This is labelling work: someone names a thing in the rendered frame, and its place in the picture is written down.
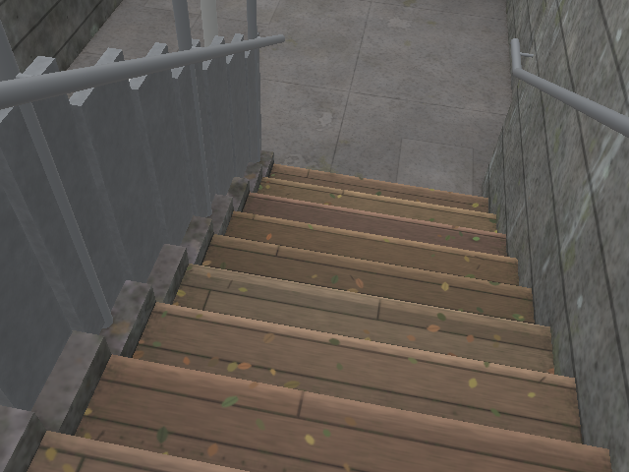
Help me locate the stairs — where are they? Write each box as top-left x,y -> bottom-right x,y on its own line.
27,163 -> 612,472

